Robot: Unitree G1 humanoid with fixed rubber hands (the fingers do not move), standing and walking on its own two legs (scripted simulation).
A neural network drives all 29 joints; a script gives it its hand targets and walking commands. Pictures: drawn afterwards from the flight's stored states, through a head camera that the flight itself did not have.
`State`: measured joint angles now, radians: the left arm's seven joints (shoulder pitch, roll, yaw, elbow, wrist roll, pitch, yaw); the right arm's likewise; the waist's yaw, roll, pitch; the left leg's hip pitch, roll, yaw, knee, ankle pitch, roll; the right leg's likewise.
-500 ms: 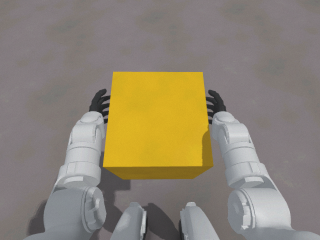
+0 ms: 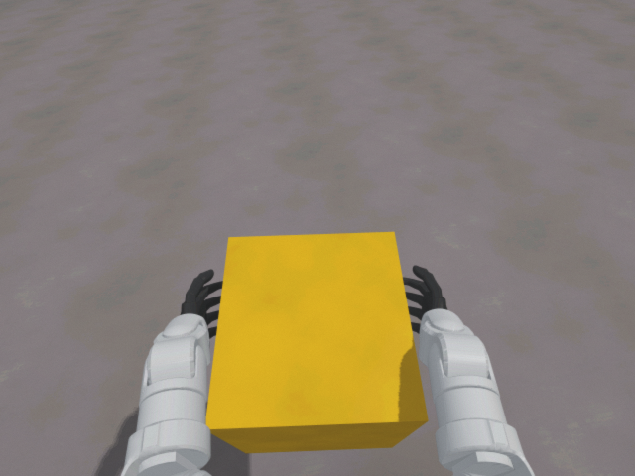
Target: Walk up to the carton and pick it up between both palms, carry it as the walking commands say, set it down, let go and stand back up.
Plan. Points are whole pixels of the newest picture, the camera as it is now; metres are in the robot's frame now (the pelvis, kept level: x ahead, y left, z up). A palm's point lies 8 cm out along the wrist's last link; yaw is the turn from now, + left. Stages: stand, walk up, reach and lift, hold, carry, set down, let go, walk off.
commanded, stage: reach and lift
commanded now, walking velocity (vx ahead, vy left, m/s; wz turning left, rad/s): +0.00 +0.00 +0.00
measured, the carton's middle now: (315, 349) +0.33 +0.02 -0.03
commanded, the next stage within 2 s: hold in 1.64 s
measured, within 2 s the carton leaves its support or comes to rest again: neither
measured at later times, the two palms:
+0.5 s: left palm (177, 350) +0.27 +0.18 +0.07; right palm (442, 345) +0.28 -0.13 +0.06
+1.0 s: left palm (188, 329) +0.30 +0.18 +0.06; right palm (443, 320) +0.30 -0.14 +0.07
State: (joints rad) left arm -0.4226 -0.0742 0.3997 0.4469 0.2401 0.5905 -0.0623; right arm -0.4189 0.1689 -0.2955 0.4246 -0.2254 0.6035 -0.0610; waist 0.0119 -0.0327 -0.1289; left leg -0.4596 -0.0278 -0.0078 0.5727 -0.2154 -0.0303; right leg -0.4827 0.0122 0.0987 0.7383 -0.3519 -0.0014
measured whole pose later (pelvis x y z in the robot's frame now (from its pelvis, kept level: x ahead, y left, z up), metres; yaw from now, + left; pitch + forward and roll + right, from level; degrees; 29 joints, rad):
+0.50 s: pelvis -0.02 +0.01 +0.01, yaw +0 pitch -5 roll +2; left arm -0.35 -0.09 0.32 0.39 0.25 0.74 -0.04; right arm -0.32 0.13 -0.24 0.40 -0.24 0.70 -0.02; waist 0.02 -0.03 -0.07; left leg -0.22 -0.03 -0.01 0.47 -0.17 -0.03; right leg -0.23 0.01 0.10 0.61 -0.29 0.00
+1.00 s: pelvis -0.01 +0.03 +0.01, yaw +0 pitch -5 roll +1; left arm -0.42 -0.10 0.33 0.49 0.28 0.71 0.01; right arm -0.49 0.07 -0.29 0.58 -0.24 0.69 0.00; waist -0.03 -0.03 -0.07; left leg -0.23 -0.03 -0.01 0.49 -0.19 0.00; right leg -0.22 0.00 0.10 0.58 -0.29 0.00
